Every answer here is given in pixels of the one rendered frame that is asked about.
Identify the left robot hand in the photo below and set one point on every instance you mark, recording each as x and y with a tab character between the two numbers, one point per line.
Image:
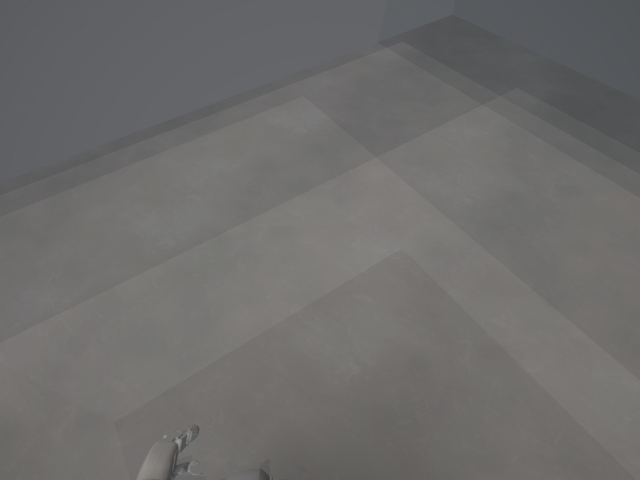
160	462

